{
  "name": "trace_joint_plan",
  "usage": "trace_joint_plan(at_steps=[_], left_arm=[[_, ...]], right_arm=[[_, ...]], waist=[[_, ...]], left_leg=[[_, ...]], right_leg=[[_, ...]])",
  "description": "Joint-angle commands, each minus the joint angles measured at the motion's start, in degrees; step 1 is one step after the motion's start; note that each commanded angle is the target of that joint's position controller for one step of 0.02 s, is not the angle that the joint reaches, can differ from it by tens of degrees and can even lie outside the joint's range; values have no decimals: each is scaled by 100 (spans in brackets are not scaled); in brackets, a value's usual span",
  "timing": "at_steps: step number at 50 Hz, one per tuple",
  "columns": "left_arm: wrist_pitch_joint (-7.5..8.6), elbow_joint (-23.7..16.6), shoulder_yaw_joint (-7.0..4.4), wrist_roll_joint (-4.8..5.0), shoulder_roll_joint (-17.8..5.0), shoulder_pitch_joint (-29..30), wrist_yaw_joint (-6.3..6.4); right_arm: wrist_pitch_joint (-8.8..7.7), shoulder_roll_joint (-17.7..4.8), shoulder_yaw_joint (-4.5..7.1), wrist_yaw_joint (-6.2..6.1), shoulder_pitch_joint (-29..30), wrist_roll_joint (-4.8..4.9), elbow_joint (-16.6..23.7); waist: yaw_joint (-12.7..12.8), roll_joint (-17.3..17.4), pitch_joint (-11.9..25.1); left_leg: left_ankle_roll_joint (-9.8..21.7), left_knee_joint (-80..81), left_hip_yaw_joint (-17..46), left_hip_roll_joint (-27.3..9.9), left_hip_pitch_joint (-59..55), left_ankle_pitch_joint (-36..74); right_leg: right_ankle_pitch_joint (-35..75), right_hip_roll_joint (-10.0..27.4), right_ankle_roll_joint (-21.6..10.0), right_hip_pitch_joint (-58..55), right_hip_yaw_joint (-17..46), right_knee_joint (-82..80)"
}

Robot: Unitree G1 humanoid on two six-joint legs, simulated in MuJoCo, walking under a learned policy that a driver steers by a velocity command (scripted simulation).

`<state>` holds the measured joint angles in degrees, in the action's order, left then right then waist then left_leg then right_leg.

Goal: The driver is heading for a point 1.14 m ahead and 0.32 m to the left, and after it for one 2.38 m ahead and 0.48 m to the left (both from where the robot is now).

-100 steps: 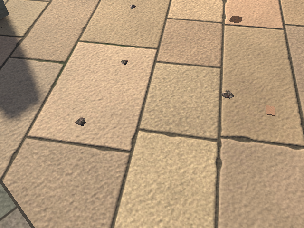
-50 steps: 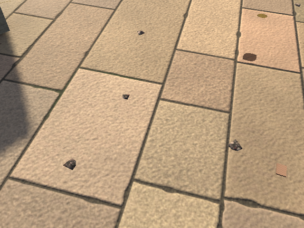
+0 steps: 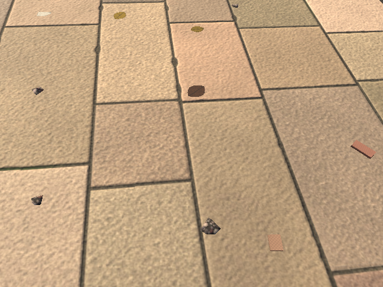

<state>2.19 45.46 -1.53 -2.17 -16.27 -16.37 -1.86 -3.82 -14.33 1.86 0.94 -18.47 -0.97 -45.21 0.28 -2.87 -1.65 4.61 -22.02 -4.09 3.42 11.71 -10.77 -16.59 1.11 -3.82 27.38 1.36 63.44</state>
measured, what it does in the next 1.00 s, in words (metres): walks ahead, turning left: right foot, then left foot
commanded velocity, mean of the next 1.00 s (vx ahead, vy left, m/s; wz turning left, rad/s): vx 0.49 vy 0.00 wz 0.29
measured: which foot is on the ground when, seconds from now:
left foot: down 0.00-0.34, up 0.36-0.86, down 0.88-1.00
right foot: up 0.00-0.30, down 0.32-0.86, up 0.88-1.00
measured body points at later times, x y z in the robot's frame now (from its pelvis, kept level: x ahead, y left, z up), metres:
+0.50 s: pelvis +0.29 -0.05 +0.00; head +0.31 -0.06 +0.45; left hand +0.37 +0.22 -0.12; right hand +0.34 -0.31 -0.14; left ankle +0.21 +0.08 -0.65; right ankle +0.32 -0.12 -0.74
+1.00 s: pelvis +0.55 +0.04 -0.01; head +0.57 +0.06 +0.43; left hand +0.51 +0.30 -0.15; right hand +0.75 -0.18 -0.13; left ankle +0.58 +0.09 -0.74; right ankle +0.49 -0.13 -0.64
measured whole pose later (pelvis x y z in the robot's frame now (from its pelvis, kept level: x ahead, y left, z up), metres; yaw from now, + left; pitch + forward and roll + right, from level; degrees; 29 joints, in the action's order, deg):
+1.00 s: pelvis +0.55 +0.04 -0.01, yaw +22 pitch +0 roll +0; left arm 4.0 49.3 -2.2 -1.3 -13.5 -15.0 0.0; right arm -0.9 -15.5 4.0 0.6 -11.4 -0.7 -48.3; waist 0.8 -0.5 -4.2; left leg 8.1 -29.6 -3.9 6.7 18.4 -11.4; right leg -20.5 3.7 -0.2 21.2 -2.0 70.6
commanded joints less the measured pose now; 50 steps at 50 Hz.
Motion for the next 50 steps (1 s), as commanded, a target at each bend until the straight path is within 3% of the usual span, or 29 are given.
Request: trace_joint_plan(at_steps=[1, 6, 9, 12, 14, 15, 16, 17, 18, 19, 20, 21, 23, 27, 33, 37, 40, 42, 43, 44, 45, 46, 47, 48, 49, 50], left_arm=[[-30, -253, -60, -34, -319, -102, -57], [-1, -574, 38, 9, -126, 1116, -81], [23, -696, 69, 45, -97, 1636, -84], [44, -759, 33, 37, -201, 1801, -50], [78, -675, -19, 10, -299, 1493, -10], [120, -494, -77, -8, -391, 916, 35], [195, -185, -157, -70, -558, -43, 97], [243, -38, -284, -207, -1038, -1080, 194], [189, -23, -415, -203, -1495, -1081, 202], [138, -91, -338, -12, -1023, -701, 177], [158, -120, -234, 20, -659, -195, 176], [205, -95, -184, 15, -433, 28, 154], [281, 17, -136, 59, -245, 100, 187], [442, 210, -185, 133, -317, -147, 197], [422, 459, -174, 110, -263, -468, 227], [367, 670, -207, 105, -416, -832, 296], [271, 743, -240, 82, -578, -802, 361], [166, 740, -295, 61, -767, -711, 387], [112, 699, -311, 76, -824, -649, 375], [112, 548, -281, 72, -710, -621, 348], [152, 136, -152, 117, -1, -860, 202], [229, -49, -241, 86, -515, -7, 186], [319, -186, -210, 164, -449, 315, 162], [373, -118, -198, 168, -443, 213, 177], [323, -53, -208, 95, -426, 142, 191], [208, -25, -198, -6, -388, -26, 184]], right_arm=[[-183, -692, 167, 13, -195, 57, 111], [-171, -642, 159, 25, -568, 92, -183], [-173, -728, 178, -3, -831, 67, -348], [-142, -789, 184, -57, -931, 25, -496], [-108, -846, 191, -93, -867, -1, -555], [-82, -912, 202, -102, -810, -15, -583], [-64, -893, 186, -103, -764, -1, -581], [-85, -633, 104, -95, -765, 44, -372], [-64, -39, -7, -82, -1550, 239, -311], [6, -750, 162, -144, -1058, 74, -446], [-7, -714, 189, -105, -628, 94, -347], [-6, -548, 151, -80, -476, 104, -346], [142, -432, 157, 0, -547, -33, -433], [316, -234, 159, 125, -113, -65, -309], [290, -90, 69, 235, 1129, -64, 106], [278, -91, 16, 294, 1782, -103, 377], [290, -206, 68, 258, 1634, -125, 396], [274, -377, 169, 199, 899, -127, 207], [223, -520, 268, 150, 154, -155, -24], [205, -989, 450, 55, -701, -223, -252], [241, -1647, 607, -7, -421, -165, -146], [308, -1554, 601, -22, -650, 8, -108], [319, -1359, 550, -77, -291, 32, -173], [293, -1044, 476, -85, -31, 58, -172], [245, -876, 428, -97, 212, 72, -147], [194, -730, 376, -107, 356, 104, -119]], waist=[[101, 693, -135], [-161, 634, -320], [-326, 638, -345], [-311, 633, -364], [-126, 676, -209], [146, 660, 99], [554, 479, 657], [885, -160, 1496], [466, -1478, 2143], [488, -341, 1561], [306, -101, 752], [188, 3, 400], [-36, -222, 148], [-133, -124, -32], [50, -84, -358], [226, -65, -462], [50, -178, -263], [-298, -274, 205], [-636, -139, 625], [-991, 395, 1156], [-437, 1758, 1487], [-822, 775, 1561], [-615, 576, 713], [-339, 215, 296], [-105, 92, 99], [70, 159, 135]], left_leg=[[824, 1580, 1421, -1490, -245, 656], [691, 1633, 780, -1169, -504, 1379], [633, 1519, 681, -1264, -773, 1774], [566, 1222, 757, -1533, -1323, 2399], [462, 619, 771, -1576, -1557, 3543], [390, -120, 736, -1482, -1553, 4189], [290, -1253, 560, -1228, -1107, 3946], [208, -2993, 368, -910, 29, 2029], [13, -4797, 237, 78, 1945, -1972], [97, -5131, 826, -237, 2359, -1664], [115, -4961, 869, -457, 2382, -1101], [90, -4704, 823, -649, 2201, -766], [-13, -4435, 754, -804, 1827, -563], [-119, -4303, 624, -882, 2275, -54], [-198, -2691, 224, -853, 2636, 1086], [27, -1747, -216, -719, 2473, 990], [341, -1471, -483, -343, 1963, 271], [621, -1335, -582, 59, 1104, -340], [794, -926, -478, 222, 116, -278], [1093, -552, 625, -469, -1255, -788], [2038, -124, 3798, -2170, -2951, -656], [2069, 560, 4592, -2251, -2952, -670], [1852, 679, 3651, -2178, -2278, -223], [1593, 752, 3102, -1926, -1498, 557], [1383, 788, 2608, -1608, -970, 1189], [1290, 852, 2259, -1380, -626, 1600]], right_leg=[[486, 376, 154, 804, -22, -205], [1529, 411, 321, 998, -338, -1811], [1804, 289, 265, 704, -473, -2586], [1488, 175, 67, 555, -472, -2973], [977, -45, -107, -11, -504, -3228], [773, -237, -206, -717, -544, -3429], [900, -183, -363, -1997, -456, -3677], [266, 1179, -625, -3518, 949, -3728], [-200, 2625, -1268, -4712, 3565, -4428], [-570, 2304, -1066, -4088, 3492, -4692], [-253, 2068, -879, -3273, 2453, -4830], [411, 1818, -720, -2696, 1770, -5046], [1079, 1451, -454, -2075, 835, -5278], [1941, 1342, -428, -2058, -14, -5517], [2547, 1118, -365, -2272, -985, -5555], [3175, 1341, -334, -2884, -1282, -5367], [5121, 1434, -255, -3374, -1543, -4591], [6195, 1458, -242, -3453, -1637, -3267], [5682, 1403, -173, -3062, -1688, -2095], [3926, 1212, 12, -1922, -1718, -379], [-1495, -60, 391, 805, -1344, 1735], [-1295, -158, 369, 1541, -75, 2070], [-599, 214, 306, 1801, 42, 1725], [-216, 406, 298, 1438, 3, 1134], [-133, 522, 344, 1067, 25, 750], [-98, 570, 427, 680, 44, 509]])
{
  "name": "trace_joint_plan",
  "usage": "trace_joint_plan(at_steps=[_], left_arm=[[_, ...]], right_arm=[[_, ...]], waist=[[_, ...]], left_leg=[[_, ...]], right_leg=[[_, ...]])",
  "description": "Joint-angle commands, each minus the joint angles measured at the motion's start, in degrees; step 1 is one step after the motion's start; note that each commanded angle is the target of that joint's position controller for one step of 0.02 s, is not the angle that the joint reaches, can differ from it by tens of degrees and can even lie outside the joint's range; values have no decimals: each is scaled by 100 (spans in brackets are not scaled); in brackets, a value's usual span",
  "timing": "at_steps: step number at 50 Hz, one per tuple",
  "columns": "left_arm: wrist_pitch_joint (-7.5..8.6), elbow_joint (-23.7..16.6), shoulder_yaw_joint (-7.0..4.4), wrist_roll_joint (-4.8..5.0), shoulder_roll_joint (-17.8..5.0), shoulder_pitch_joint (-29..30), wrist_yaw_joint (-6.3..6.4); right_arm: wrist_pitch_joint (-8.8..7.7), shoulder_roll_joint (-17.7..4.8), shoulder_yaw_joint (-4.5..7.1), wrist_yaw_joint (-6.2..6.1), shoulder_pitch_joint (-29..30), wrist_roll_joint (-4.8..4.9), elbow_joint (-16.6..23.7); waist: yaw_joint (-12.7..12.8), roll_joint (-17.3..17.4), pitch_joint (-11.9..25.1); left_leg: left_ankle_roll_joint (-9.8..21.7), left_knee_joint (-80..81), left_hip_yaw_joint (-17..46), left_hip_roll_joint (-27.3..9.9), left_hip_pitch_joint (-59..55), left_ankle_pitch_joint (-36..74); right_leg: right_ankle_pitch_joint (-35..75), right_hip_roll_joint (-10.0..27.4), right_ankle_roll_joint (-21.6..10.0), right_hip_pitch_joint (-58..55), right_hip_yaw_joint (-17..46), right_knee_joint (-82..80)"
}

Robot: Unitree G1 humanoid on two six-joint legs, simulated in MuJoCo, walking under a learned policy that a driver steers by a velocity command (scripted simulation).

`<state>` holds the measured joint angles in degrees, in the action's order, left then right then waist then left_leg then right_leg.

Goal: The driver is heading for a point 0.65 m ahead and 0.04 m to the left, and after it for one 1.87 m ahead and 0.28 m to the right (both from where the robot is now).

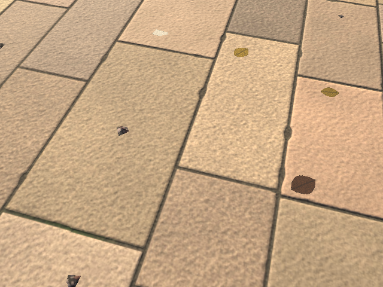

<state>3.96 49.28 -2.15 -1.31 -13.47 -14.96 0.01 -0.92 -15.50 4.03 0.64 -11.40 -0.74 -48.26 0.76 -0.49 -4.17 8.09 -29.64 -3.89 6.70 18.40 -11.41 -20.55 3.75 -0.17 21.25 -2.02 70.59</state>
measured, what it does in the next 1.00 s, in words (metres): walks ahead: right foot, then left foot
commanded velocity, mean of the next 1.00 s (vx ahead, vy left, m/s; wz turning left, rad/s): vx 0.50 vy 0.00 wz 0.23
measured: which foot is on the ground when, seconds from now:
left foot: down 0.00-0.44, up 0.46-0.90, down 0.92-1.00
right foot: up 0.00-0.40, down 0.42-0.94, up 0.96-1.00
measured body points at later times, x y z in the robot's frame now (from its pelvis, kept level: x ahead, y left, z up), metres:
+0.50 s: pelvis +0.29 -0.03 +0.00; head +0.32 -0.03 +0.44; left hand +0.41 +0.26 -0.10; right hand +0.35 -0.31 -0.14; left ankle +0.10 +0.03 -0.65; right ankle +0.39 -0.10 -0.73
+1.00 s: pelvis +0.53 +0.07 +0.00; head +0.56 +0.09 +0.45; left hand +0.45 +0.31 -0.15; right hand +0.77 -0.12 -0.09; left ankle +0.58 +0.17 -0.73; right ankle +0.43 -0.08 -0.67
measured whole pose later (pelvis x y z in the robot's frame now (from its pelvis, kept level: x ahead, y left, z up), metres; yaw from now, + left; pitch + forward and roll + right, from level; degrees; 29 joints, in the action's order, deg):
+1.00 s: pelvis +0.53 +0.07 +0.00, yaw +11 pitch +1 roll -1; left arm 3.0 54.4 -2.5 -0.1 -13.7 -24.1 -0.3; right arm -4.5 -12.8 0.6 0.2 -4.0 -2.5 -44.0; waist 3.7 -0.9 -2.3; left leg 3.2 -30.9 -4.2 -0.4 21.7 -10.0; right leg -24.7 -1.4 -4.1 13.5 1.2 53.8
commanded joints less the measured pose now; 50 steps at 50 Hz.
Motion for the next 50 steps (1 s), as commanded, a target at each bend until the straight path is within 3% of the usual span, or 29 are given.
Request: trace_joint_plan(at_steps=[1, 3, 6, 12, 15, 17, 18, 19, 20, 21, 22, 23, 24, 25, 27, 31, 35, 37, 40, 43, 45, 46, 47, 48, 49, 50], left_arm=[[-80, -400, -136, -141, -623, -221, -22], [-215, -476, -118, -158, -517, -112, -64], [-266, -741, -111, -139, -523, 610, -83], [-216, -1143, -54, -89, -545, 1765, -132], [-142, -1332, -5, -50, -557, 2134, -158], [-87, -1332, -7, -38, -619, 1965, -159], [-61, -1235, -31, -38, -680, 1620, -140], [-31, -1064, -91, -40, -806, 1101, -96], [25, -815, -156, -42, -918, 295, -35], [89, -680, -232, -124, -1167, -541, 49], [74, -656, -383, -253, -1796, -1059, 87], [-21, -562, -382, -90, -1582, -831, 14], [-42, -665, -286, -10, -1116, -239, -11], [-21, -685, -199, -4, -751, 88, -41], [41, -504, -127, -15, -588, 94, -25], [214, -180, -151, 72, -692, -320, -85], [187, 28, -139, 90, -658, -607, -96], [183, 132, -153, 97, -726, -791, -99], [147, 290, -169, 90, -834, -1126, -81], [90, 347, -200, 50, -966, -1116, -33], [61, 365, -203, 78, -980, -1004, -18], [78, 285, -158, 117, -816, -961, -28], [94, -1, -26, 265, -261, -1119, -40], [20, 4, -134, 200, -566, -1310, 12], [-60, 94, -213, 100, -781, -1092, 27], [-75, 91, -193, 85, -617, -863, -32]], right_arm=[[-163, -579, 134, -64, -359, 93, 189], [-255, -721, 163, -41, -536, 103, 131], [-262, -823, 188, -36, -919, 81, 70], [-235, -830, 185, -77, -1584, 50, -22], [-225, -859, 181, -128, -1749, -5, -43], [-246, -874, 171, -179, -1660, -19, -37], [-266, -909, 167, -190, -1500, -19, -18], [-295, -967, 171, -182, -1400, -23, -19], [-319, -997, 167, -147, -1321, -14, -47], [-358, -808, 110, -102, -1340, 6, 11], [-361, -239, -3, -77, -2074, 208, 115], [-341, -561, 23, -98, -2202, 54, 7], [-297, -660, 42, -96, -1740, -48, -1], [-298, -623, 10, -48, -1248, -89, 83], [-230, -509, -15, 35, -1001, -145, 183], [-128, -334, -88, 120, -815, -187, 219], [-149, -176, -218, 179, 287, -166, 556], [-169, -74, -291, 200, 733, -130, 674], [-196, -126, -310, 170, 1161, -103, 794], [-260, -260, -268, 102, 1115, -99, 814], [-365, -439, -169, 15, 163, -155, 505], [-444, -759, -57, -67, -721, -262, 277], [-453, -1320, 76, -148, -1386, -379, 282], [-338, -1378, 131, -132, -1322, -207, 228], [-300, -879, 12, -106, -852, -131, 314], [-329, -525, -71, -86, -460, -90, 359]], waist=[[88, -30, 457], [120, 25, 442], [-110, 194, 225], [-566, 387, 153], [-668, 460, 112], [-541, 531, 111], [-355, 560, 169], [-138, 561, 377], [259, 365, 771], [608, 94, 1362], [389, -1200, 2231], [213, -1241, 2137], [36, -502, 1083], [40, -26, 594], [-125, -341, 283], [-219, -455, 324], [-19, -410, 90], [105, -422, 66], [237, -382, 59], [114, -402, 109], [-357, -203, 526], [-698, 122, 1130], [-830, 1089, 1960], [-669, 1431, 2081], [-470, 729, 1286], [-350, 544, 692]], left_leg=[[917, 1635, 2078, -1584, -1144, 1941], [891, 1699, 1868, -1390, -963, 2177], [729, 1835, 1908, -1255, -986, 1918], [531, 1568, 2172, -1229, -1765, 2179], [503, 1322, 2308, -1330, -2093, 2635], [346, 1211, 2351, -1436, -2087, 2911], [223, 1060, 2293, -1445, -1941, 3306], [117, 612, 2217, -1392, -1880, 4089], [7, -335, 1975, -1145, -1789, 4406], [-89, -1652, 1780, -863, -1076, 3306], [-364, -3683, 1193, 6, 525, 13], [-328, -4337, 1202, 104, 1267, -1761], [-322, -4525, 1245, -259, 1530, -1263], [-326, -4227, 1191, -463, 1483, -878], [-373, -3700, 1080, -710, 1238, -701], [-514, -3242, 819, -832, 1403, -415], [-703, -1956, 389, -1111, 1715, 429], [-726, -1239, 206, -1070, 1446, 779], [-734, -633, 100, -920, 1121, 847], [-622, -241, 169, -792, 743, 406], [-451, 438, 156, -610, -618, 335], [-240, 533, 716, -1164, -1955, 178], [146, 822, 2675, -2827, -3518, -542], [496, 1348, 3995, -3340, -3339, -746], [400, 1427, 3326, -3055, -2675, -1119], [293, 1657, 2589, -2754, -1988, -904]], right_leg=[[282, 308, 132, 1104, 369, -379], [441, 282, 252, 1138, 259, -743], [1109, 268, 362, 1602, 187, -1464], [1930, 1, 329, 2010, 239, -2773], [1903, -177, 206, 1878, 192, -3346], [1847, -246, 27, 1277, 207, -3787], [1697, -338, -94, 669, 175, -3986], [1434, -508, -217, -53, 101, -4054], [1498, -589, -355, -998, 16, -4391], [1031, 132, -579, -2282, 725, -4443], [466, 1790, -1303, -3856, 3352, -4674], [29, 2045, -1554, -3542, 4813, -5448], [-466, 1835, -1487, -2610, 4018, -5553], [-147, 1518, -1351, -1930, 3175, -5663], [951, 1016, -1102, -1289, 2102, -5875], [2133, 863, -1203, -1296, 1393, -6107], [2328, 611, -1141, -1355, 836, -6375], [2603, 532, -1057, -1354, 618, -6344], [3018, 647, -1033, -1559, 767, -6075], [3459, 830, -978, -1864, 1056, -5606], [4011, 590, -815, -1715, 927, -4490], [3331, 267, -689, -1036, 711, -3306], [882, -409, -449, 538, 201, -1496], [-986, -697, -484, 1347, 266, -554], [-651, -314, -541, 1555, 552, -245], [-222, -115, -513, 1540, 553, -354]])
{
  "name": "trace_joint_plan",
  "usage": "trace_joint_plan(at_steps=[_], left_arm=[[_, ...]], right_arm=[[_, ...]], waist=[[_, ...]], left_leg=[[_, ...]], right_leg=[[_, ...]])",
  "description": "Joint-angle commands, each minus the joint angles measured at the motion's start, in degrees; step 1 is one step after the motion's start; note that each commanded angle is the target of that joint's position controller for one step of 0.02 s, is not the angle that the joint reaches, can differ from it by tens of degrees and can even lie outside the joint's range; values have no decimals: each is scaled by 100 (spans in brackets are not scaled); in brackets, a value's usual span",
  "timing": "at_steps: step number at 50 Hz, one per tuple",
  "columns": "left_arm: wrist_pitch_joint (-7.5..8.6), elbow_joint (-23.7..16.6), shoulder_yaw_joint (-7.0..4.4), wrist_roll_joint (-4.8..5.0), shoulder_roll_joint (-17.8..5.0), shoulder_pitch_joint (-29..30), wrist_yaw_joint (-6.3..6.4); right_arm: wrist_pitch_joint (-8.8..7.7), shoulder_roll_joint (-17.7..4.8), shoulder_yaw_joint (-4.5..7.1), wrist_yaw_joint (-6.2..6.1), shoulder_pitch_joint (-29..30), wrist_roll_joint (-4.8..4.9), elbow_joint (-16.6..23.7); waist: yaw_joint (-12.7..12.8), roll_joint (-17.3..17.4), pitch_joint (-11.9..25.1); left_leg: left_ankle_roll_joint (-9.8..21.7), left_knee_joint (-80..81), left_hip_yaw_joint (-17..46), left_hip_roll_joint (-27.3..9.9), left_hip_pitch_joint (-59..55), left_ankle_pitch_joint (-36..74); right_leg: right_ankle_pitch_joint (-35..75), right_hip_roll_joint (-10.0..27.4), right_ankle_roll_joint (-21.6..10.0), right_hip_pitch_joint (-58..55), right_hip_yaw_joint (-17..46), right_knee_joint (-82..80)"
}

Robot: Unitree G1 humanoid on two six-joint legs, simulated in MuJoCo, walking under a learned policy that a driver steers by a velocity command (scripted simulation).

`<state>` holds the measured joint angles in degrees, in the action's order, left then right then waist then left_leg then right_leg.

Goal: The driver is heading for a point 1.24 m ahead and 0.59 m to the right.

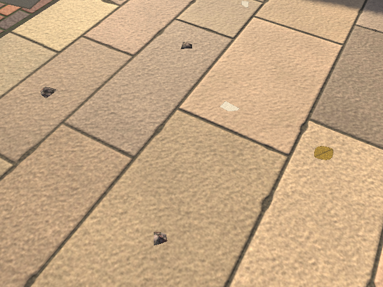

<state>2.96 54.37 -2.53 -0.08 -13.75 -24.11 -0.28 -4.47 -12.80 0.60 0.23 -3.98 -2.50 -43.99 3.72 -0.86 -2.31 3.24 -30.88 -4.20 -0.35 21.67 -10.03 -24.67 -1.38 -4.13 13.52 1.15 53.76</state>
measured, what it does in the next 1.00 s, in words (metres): walks ahead, turning right: right foot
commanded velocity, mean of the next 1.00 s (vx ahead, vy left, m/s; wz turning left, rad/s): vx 0.26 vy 0.00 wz -0.54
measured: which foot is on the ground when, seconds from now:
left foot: down 0.00-0.44, up 0.46-1.00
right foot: up 0.00-0.42, down 0.44-1.00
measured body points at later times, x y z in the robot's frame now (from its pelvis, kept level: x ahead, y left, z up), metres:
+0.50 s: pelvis +0.23 -0.05 -0.02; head +0.28 -0.07 +0.43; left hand +0.48 +0.13 -0.12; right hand +0.17 -0.30 -0.16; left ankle +0.10 +0.10 -0.65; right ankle +0.31 -0.13 -0.73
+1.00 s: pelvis +0.32 -0.05 +0.01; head +0.35 -0.06 +0.46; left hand +0.54 +0.16 -0.11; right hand +0.31 -0.35 -0.10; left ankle +0.40 +0.05 -0.71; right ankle +0.31 -0.13 -0.73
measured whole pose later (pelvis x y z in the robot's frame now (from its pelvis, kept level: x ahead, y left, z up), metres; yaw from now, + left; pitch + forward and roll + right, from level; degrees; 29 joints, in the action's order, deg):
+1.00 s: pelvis +0.32 -0.05 +0.01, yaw -35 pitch +2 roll +0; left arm -2.4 44.7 -5.2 -1.2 -17.1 -15.5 -0.1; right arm 1.4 -14.9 1.9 -2.4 -7.2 0.0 -42.5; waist 3.1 -0.9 -1.8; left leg -1.1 -38.8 4.7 2.2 20.7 -22.0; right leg -9.0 -10.3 -4.5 17.0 12.4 26.1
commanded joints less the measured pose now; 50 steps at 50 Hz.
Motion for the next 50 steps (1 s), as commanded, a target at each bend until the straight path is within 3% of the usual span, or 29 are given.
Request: trace_joint_plan(at_steps=[1, 3, 6, 11, 15, 16, 18, 20, 21, 22, 23, 24, 25, 26, 27, 28, 29, 32, 38, 41, 47, 50], left_arm=[[-18, -407, -157, -51, -482, 136, -46], [-162, -399, -174, -169, -392, 145, -133], [-263, -580, -184, -171, -302, 540, -220], [-279, -957, -123, -171, -211, 1503, -317], [-263, -1270, -40, -198, -185, 2256, -399], [-253, -1319, -34, -216, -188, 2333, -402], [-219, -1334, -44, -261, -210, 2233, -378], [-163, -1153, -114, -292, -347, 1509, -307], [-90, -952, -190, -326, -473, 826, -247], [-16, -761, -321, -394, -829, 147, -149], [-26, -850, -504, -352, -1650, 316, -81], [-121, -966, -585, -32, -1790, -153, -46], [-193, -1003, -538, 7, -1588, 290, 23], [-232, -1056, -430, 58, -1163, 732, 52], [-257, -1079, -347, 70, -881, 1025, 76], [-276, -1112, -294, 90, -719, 1181, 100], [-270, -1128, -273, 47, -702, 1227, 86], [-193, -1133, -356, -52, -991, 1116, 24], [-335, -1189, -403, -59, -1076, 847, 63], [-393, -1201, -427, -81, -1098, 703, 76], [-471, -1262, -466, -134, -1173, 727, 43], [-512, -1307, -469, -77, -1176, 999, 20]], right_arm=[[-5, -606, 226, -44, -993, 88, -61], [-96, -521, 207, -80, -982, 114, -159], [-226, -612, 263, -87, -1199, 176, -307], [-221, -585, 279, -88, -1504, 142, -528], [-193, -780, 337, -123, -1788, 137, -681], [-163, -797, 342, -137, -1825, 138, -724], [-84, -888, 363, -181, -1869, 149, -784], [13, -1066, 419, -231, -1809, 172, -792], [66, -1112, 434, -232, -1752, 212, -761], [69, -1073, 425, -209, -1724, 253, -672], [69, -308, 275, -142, -2249, 273, -346], [131, -754, 347, -152, -2085, 221, -287], [136, -681, 323, -161, -1667, 248, -201], [112, -641, 288, -169, -1387, 222, -150], [148, -673, 309, -178, -1279, 138, -162], [252, -699, 321, -167, -1389, 41, -151], [365, -668, 326, -159, -1513, 16, -175], [528, -534, 302, -159, -1522, 54, -104], [654, -681, 334, -202, -675, 70, 220], [656, -698, 322, -226, -383, 105, 340], [548, -734, 271, -274, -313, 239, 488], [467, -749, 252, -311, -757, 293, 438]], waist=[[-515, 611, 250], [-329, 709, 74], [-257, 542, 52], [-370, 494, -198], [-555, 490, -342], [-553, 444, -412], [-490, 502, -297], [-222, 657, 177], [58, 561, 597], [412, 161, 1079], [-178, -1175, 1722], [235, -484, 2683], [97, -213, 1991], [-38, -53, 1198], [-242, 67, 727], [-417, 5, 590], [-507, 11, 638], [-580, 21, 842], [-276, -334, 662], [-152, -414, 537], [-132, -570, 531], [-391, -599, 544]], left_leg=[[600, 1994, 2047, -1793, -1866, -689], [471, 2170, 1314, -1530, -1444, 68], [532, 2322, 711, -1498, -1526, 801], [530, 2360, -140, -1337, -1676, 1305], [464, 2274, -564, -1458, -1967, 1705], [426, 2085, -691, -1475, -2111, 2244], [312, 1409, -928, -1470, -2413, 3967], [199, 128, -1020, -1403, -2545, 5302], [98, -972, -1039, -1326, -2316, 4884], [-148, -2546, -1082, -1095, -1414, 3132], [-478, -4657, -944, -170, 922, -2668], [-537, -5458, 277, 139, 1241, -2708], [-506, -5394, 561, -184, 1553, -2049], [-497, -4906, 537, -366, 1559, -1581], [-516, -4478, 568, -483, 1408, -1395], [-566, -4185, 586, -513, 1092, -1323], [-593, -3980, 581, -477, 824, -1286], [-630, -3517, 543, -350, 652, -1065], [-683, -2657, 758, -282, 1155, -701], [-663, -2215, 867, -181, 1233, -807], [-469, -1216, 900, 221, 501, -1333], [-327, 54, 863, 374, -441, -1099]], right_leg=[[456, 528, -76, 2143, 194, 1138], [736, 620, 48, 1939, 130, 1062], [1259, 677, 157, 2286, 76, 1020], [2219, 689, 253, 2651, -132, -100], [2437, 593, 70, 2291, -557, -1240], [2321, 534, 3, 2217, -660, -1457], [1945, 250, -154, 1845, -916, -1735], [1540, -192, -367, 1033, -1057, -1944], [1846, -358, -502, 199, -960, -2378], [2968, 33, -731, -1049, -393, -2798], [6678, 2037, -1524, -3064, 1966, -2034], [7346, 2445, -2163, -3305, 3061, -2436], [6910, 2244, -2031, -2693, 2345, -2699], [6256, 1926, -1771, -1794, 1885, -2979], [5759, 1557, -1479, -1156, 1601, -3201], [5582, 1322, -1360, -637, 1396, -3354], [5507, 1227, -1276, -350, 1271, -3418], [5377, 1033, -1177, -80, 1212, -3450], [2816, 891, -934, -201, 1892, -3708], [2191, 893, -910, -394, 2265, -3688], [3034, 837, -882, -511, 2808, -3310], [3290, 644, -619, -319, 3004, -3094]])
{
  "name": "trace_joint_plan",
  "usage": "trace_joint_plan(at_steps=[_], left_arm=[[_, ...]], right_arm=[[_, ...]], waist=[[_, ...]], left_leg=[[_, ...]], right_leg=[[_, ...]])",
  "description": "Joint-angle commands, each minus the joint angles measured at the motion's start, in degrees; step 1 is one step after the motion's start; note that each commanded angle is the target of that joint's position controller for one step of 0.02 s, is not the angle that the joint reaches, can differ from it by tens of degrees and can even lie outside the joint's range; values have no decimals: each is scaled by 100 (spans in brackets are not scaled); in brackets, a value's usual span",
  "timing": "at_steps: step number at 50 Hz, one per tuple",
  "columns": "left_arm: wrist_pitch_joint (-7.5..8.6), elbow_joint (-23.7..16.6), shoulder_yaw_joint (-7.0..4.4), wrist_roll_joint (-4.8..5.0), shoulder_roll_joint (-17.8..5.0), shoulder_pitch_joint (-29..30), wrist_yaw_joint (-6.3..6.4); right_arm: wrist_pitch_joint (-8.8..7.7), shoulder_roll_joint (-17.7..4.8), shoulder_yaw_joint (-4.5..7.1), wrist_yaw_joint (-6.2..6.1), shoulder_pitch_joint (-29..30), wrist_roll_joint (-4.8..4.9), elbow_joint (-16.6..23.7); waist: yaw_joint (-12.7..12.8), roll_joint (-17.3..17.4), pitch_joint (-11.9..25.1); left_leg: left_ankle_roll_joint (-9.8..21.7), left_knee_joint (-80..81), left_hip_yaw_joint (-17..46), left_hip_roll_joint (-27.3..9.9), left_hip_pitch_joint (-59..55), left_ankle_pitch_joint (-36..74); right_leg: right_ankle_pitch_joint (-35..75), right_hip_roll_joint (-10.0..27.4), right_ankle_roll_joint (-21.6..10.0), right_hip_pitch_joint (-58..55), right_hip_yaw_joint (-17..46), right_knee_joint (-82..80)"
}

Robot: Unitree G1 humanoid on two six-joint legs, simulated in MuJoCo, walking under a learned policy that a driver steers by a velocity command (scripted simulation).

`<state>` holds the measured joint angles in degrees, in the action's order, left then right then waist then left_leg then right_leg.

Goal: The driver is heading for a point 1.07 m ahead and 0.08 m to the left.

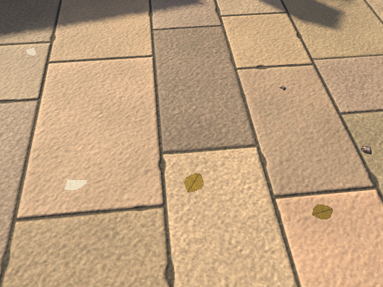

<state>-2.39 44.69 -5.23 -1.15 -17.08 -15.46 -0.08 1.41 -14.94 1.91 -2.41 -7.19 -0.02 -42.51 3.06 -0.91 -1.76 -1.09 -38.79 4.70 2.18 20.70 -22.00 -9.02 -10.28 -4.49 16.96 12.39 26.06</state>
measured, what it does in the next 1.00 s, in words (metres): steps on the spot: left foot, then right foot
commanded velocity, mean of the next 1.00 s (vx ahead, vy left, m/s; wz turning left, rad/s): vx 0.12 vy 0.00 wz -0.16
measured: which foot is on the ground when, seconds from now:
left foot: up 0.00-0.02, down 0.04-0.64, up 0.66-0.86, down 0.88-1.00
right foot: down 0.00-0.04, up 0.06-0.42, down 0.44-0.88, up 0.90-1.00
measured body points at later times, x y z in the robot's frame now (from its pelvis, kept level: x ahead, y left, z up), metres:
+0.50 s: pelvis -0.01 +0.01 +0.00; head +0.01 +0.00 +0.45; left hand +0.14 +0.25 -0.12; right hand +0.03 -0.26 -0.13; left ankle +0.02 +0.12 -0.74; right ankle -0.05 -0.09 -0.74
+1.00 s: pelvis +0.08 +0.04 +0.01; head +0.09 +0.06 +0.45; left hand +0.15 +0.30 -0.15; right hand +0.06 -0.23 -0.12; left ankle +0.07 +0.12 -0.74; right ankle +0.00 -0.08 -0.68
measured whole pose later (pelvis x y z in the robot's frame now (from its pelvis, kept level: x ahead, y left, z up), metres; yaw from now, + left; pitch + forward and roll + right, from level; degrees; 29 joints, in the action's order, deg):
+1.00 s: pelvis +0.08 +0.04 +0.01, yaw -7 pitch -1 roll -1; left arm 1.9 57.3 -2.4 -1.6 -15.9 -15.9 -1.2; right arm -3.2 -14.6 2.4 0.6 -20.4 -1.3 -54.9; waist -0.1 -1.8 -0.8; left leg 4.2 -23.4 -3.3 2.1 8.4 -14.8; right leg -20.3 -0.8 -5.9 18.6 1.6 53.5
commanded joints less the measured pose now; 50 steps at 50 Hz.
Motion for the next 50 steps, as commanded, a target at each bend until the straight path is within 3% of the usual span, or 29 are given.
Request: trace_joint_plan(at_steps=[1, 2, 3, 4, 5, 6, 7, 8, 13, 19, 21, 22, 23, 24, 25, 27, 29, 31, 33, 35, 37, 41, 43, 44, 45, 46, 47, 48, 50], left_arm=[[15, -379, -181, 94, -799, 306, 12], [31, -441, -109, 142, -533, 221, 27], [56, -538, -31, 184, -220, -101, 53], [36, -413, -164, -54, -788, -118, 84], [25, -358, -190, -77, -824, -136, 71], [-12, -244, -185, -65, -770, -174, 46], [-55, -196, -170, -45, -714, -206, 7], [-87, -162, -144, -23, -660, -249, -38], [-153, -201, 24, 72, -407, 272, -51], [-150, 10, 199, 142, -282, 319, 49], [-35, 167, 238, 70, -320, 140, 106], [56, 157, 218, -38, -604, 161, 154], [93, 142, 194, -14, -897, 592, 165], [133, 176, 293, 41, -521, 735, 129], [171, 198, 350, 38, -387, 851, 114], [199, 380, 371, 35, -427, 698, 169], [227, 593, 381, 78, -427, 521, 200], [200, 764, 339, 81, -514, 313, 194], [121, 842, 222, 39, -778, 98, 164], [131, 882, 167, 11, -804, -42, 131], [238, 930, 150, -25, -726, -74, 116], [430, 954, 96, 42, -722, 162, 81], [442, 935, 81, 87, -708, 383, 54], [469, 917, 134, 34, -523, 375, 47], [517, 741, 287, 34, -25, 524, 2], [537, 593, 254, -12, -164, 636, -12], [529, 657, 191, -93, -437, 544, -35], [547, 768, 201, -68, -390, 415, -115], [568, 903, 226, -87, -280, 293, -199]], right_arm=[[-166, -569, 129, -80, -694, 7, 234], [-200, -910, 199, -131, -693, -81, 251], [-164, -1449, 274, -138, -269, -135, 457], [-111, -1334, 280, -80, -384, -154, 423], [-111, -995, 187, -34, -376, -111, 428], [-116, -735, 122, 8, -125, -75, 438], [-116, -680, 102, 19, 41, -92, 479], [-122, -695, 99, 10, 11, -109, 481], [-181, -758, 117, 44, -551, -96, 211], [-88, -956, 173, 154, -671, -124, -69], [-67, -886, 159, 155, -705, -83, -170], [-111, -697, 107, 178, -805, -67, -122], [-132, -352, 6, 186, -914, 6, -74], [-77, -439, -3, 132, -822, -48, -264], [-59, -527, 25, 122, -711, -74, -335], [-66, -688, 80, 160, -598, -80, -463], [-92, -590, 44, 179, -763, -73, -657], [-96, -532, 34, 180, -808, -104, -829], [-69, -553, 64, 221, -597, -186, -786], [-98, -449, 49, 264, -374, -215, -672], [-197, -527, 84, 304, -323, -185, -598], [-374, -484, 111, 378, -511, -126, -650], [-394, -384, 131, 343, -1294, -114, -962], [-425, -542, 194, 288, -1861, -133, -1177], [-487, -1038, 301, 219, -2493, -216, -1260], [-471, -1389, 372, 253, -2822, -161, -1393], [-445, -1089, 293, 261, -2260, -152, -1291], [-477, -842, 226, 286, -1692, -122, -1101], [-577, -636, 149, 277, -1400, -97, -1023]], waist=[[-509, -501, 465], [-400, 140, 483], [-103, 1403, 447], [-223, 1003, 433], [-122, 732, 367], [-14, 526, 176], [37, 707, 187], [-5, 958, 235], [-351, 963, 411], [-386, 1228, 395], [-226, 892, 391], [-337, 323, 600], [-664, -655, 403], [-520, -521, 352], [-514, -541, 196], [-394, -618, -6], [-411, -489, -14], [-324, -423, 10], [-162, -717, -499], [-31, -879, -907], [-87, -703, -846], [-327, -551, -438], [-745, -297, -321], [-944, 97, -176], [-1210, 1386, 41], [-1146, 1782, -99], [-735, 924, -509], [-457, 564, -692], [-288, 476, -533]], left_leg=[[150, 1756, -1, 17, -962, 664], [336, 2445, 705, -791, -1520, 732], [943, 2686, 2287, -2287, -1878, 1795], [1561, 2369, 2324, -2574, -1286, 2881], [1664, 2240, 2000, -2387, -1093, 3376], [1462, 2173, 1364, -1940, -955, 3378], [1243, 2103, 922, -1570, -1041, 3421], [1187, 2016, 681, -1402, -1188, 3832], [1262, 1810, 493, -1384, -1873, 4238], [1211, 1601, 566, -1332, -1513, 3953], [802, 1399, 531, -1241, -1010, 3502], [509, 1173, 360, -1065, -528, 2655], [301, 1413, -171, -449, -463, 1093], [234, 1649, -226, -501, -1152, 672], [223, 1772, -149, -471, -1264, 1012], [218, 1791, -100, -530, -1322, 1577], [205, 1894, -71, -609, -1335, 1737], [223, 1581, -345, -342, -1161, 703], [291, 781, -734, -31, -221, -327], [374, 8, -726, -188, 424, -362], [445, -498, -500, -415, 948, -446], [490, 386, -703, -354, -30, 83], [507, 1334, -1030, -61, -1717, 767], [514, 1573, -727, -140, -2671, 481], [773, 2670, 1310, -1495, -3259, -1198], [1233, 3452, 3293, -2444, -2998, -2435], [1342, 3389, 3068, -2425, -2388, -2587], [1247, 3355, 2523, -2138, -2013, -2074], [1039, 3423, 1511, -1662, -1981, -536]], right_leg=[[1278, 1320, -335, -333, 1783, -135], [-47, 873, 14, 221, 1317, 462], [-1991, -96, 344, 1224, -31, 1572], [-2598, 40, 429, 1193, -453, 2805], [-2403, 210, 464, 1049, -375, 3357], [-2035, 308, 516, 993, -347, 3637], [-1763, 273, 568, 1020, -395, 3823], [-1678, 233, 633, 1077, -442, 3944], [-1635, 357, 797, 954, -528, 2838], [-1347, 598, 546, -460, -1190, 346], [167, 850, 367, -1423, -946, -1152], [470, 1564, 223, -2031, -167, -1220], [1674, 2255, -156, -1476, 438, -944], [1367, 2286, -299, -897, 284, -840], [752, 1982, -150, -764, 149, -880], [343, 1640, 55, -677, -25, -991], [365, 1567, 89, -766, -110, -1006], [-1408, 1496, -74, -815, 8, -1190], [-3451, 1869, -480, -622, 679, -1648], [-3822, 2413, -882, -508, 1372, -2067], [-3120, 2599, -1053, -943, 1473, -2125], [-1818, 2190, -843, -869, 541, -1812], [-1810, 1873, -639, 169, 68, -1220], [-1834, 1602, -498, 844, -183, -528], [-1813, 922, -194, 1632, -977, 1325], [-2313, 488, -180, 2371, -1195, 2546], [-1916, 920, -277, 2408, -779, 3264], [-1324, 1164, -279, 2314, -765, 3385], [-594, 1406, -117, 2058, -972, 3277]])
Velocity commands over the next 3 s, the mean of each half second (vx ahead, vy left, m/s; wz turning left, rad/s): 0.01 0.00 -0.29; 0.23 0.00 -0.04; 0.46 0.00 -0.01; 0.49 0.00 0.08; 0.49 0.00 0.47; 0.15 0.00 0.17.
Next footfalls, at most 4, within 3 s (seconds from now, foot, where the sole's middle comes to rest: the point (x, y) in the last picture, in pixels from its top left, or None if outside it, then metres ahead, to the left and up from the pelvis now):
0.04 left None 0.05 0.12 -0.78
0.44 right None -0.01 -0.09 -0.77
0.88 left None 0.11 0.11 -0.78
1.38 right None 0.43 -0.09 -0.78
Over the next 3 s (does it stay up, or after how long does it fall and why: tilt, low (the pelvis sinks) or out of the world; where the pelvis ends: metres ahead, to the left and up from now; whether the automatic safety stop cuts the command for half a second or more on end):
stays up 1.01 -0.03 0.00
